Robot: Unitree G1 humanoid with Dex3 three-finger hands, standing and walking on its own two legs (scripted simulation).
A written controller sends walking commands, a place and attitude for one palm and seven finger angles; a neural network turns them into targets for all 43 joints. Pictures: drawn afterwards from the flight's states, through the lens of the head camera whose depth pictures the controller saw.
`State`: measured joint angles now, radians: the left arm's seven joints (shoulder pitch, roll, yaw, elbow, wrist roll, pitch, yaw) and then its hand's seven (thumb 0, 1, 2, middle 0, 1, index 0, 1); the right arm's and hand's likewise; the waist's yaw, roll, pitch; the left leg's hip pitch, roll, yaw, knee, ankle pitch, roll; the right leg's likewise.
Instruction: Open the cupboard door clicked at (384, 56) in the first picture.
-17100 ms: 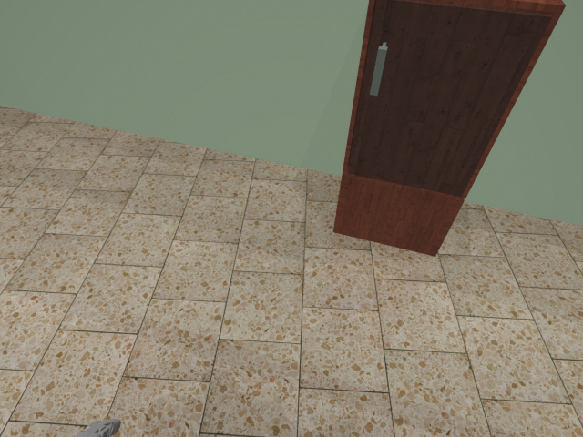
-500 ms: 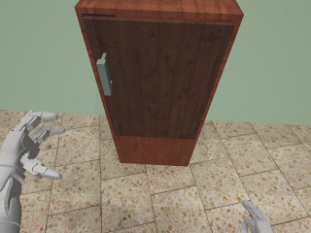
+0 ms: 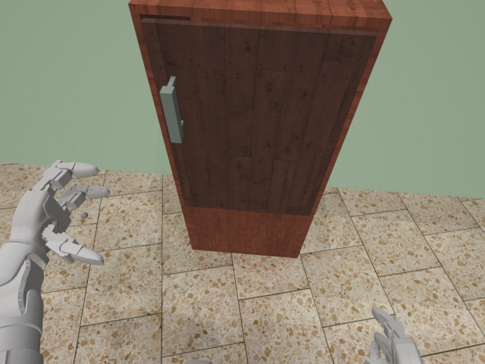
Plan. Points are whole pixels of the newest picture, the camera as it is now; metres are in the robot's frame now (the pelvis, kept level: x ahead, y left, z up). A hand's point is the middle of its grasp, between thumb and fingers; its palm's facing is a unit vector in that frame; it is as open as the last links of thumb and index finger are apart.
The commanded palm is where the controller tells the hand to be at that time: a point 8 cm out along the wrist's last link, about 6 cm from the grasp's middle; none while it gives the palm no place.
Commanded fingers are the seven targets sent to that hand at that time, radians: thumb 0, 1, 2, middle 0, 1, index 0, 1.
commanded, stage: move the hooked fingers beside the handle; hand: left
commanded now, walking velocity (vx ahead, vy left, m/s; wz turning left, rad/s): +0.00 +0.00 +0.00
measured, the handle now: (175, 110) +0.59 +0.19 +0.07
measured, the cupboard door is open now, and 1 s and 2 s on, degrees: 0 0 0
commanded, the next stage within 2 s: none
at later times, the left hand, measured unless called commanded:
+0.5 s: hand (107, 172) +0.39 +0.26 +0.09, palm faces -0.01 -1.00 -0.01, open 14.0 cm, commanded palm +0.37 +0.31 +0.08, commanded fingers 0.00 -0.50 0.30 -0.30 -1.20 -0.30 -1.20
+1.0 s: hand (118, 147) +0.46 +0.27 +0.08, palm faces -0.02 -1.00 +0.00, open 14.0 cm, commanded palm +0.45 +0.31 +0.07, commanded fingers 0.00 -0.50 0.30 -0.30 -1.20 -0.30 -1.20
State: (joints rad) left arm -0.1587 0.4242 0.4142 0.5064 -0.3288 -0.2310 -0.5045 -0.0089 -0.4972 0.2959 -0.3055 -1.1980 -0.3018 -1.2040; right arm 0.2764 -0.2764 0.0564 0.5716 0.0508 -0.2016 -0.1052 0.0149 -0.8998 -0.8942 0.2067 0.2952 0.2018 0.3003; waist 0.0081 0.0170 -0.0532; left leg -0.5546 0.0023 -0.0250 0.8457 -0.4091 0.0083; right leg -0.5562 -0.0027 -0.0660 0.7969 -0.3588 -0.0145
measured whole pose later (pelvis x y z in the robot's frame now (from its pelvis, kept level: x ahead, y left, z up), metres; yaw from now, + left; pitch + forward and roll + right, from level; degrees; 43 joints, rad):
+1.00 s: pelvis +0.00 +0.01 -0.02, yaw -2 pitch +16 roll -3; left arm -0.74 0.62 0.48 1.10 -0.18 -0.34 -0.49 -0.01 -0.50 0.30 -0.30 -1.20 -0.30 -1.20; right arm 0.36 -0.28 0.05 0.60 0.03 -0.03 -0.06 0.01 -0.90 -0.89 0.21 0.29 0.20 0.30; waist -0.11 -0.01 -0.07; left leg -0.78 0.02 0.00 0.95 -0.45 0.02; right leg -0.78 0.01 -0.04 0.87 -0.36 0.00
